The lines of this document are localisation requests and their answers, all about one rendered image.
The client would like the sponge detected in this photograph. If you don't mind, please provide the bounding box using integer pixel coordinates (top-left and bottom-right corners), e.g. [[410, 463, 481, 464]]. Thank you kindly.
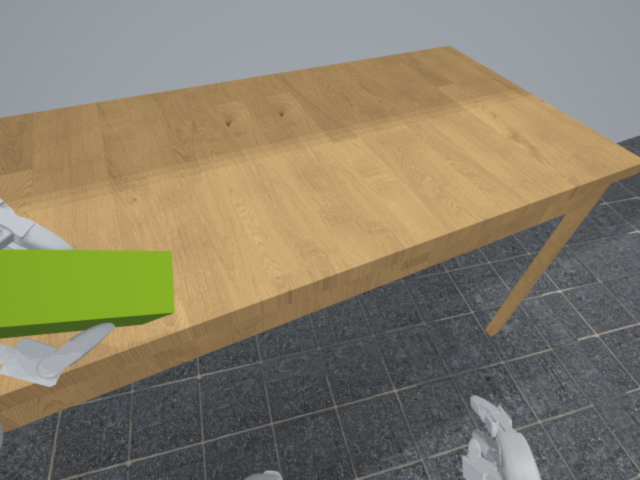
[[0, 249, 175, 339]]

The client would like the left robot hand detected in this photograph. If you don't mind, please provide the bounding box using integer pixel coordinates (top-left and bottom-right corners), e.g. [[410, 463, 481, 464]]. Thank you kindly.
[[0, 198, 115, 387]]

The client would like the table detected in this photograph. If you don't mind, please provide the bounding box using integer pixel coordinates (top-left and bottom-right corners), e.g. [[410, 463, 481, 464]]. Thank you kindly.
[[0, 46, 640, 433]]

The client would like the right robot hand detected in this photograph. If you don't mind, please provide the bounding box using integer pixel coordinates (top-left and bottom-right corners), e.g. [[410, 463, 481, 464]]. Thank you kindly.
[[462, 395, 541, 480]]

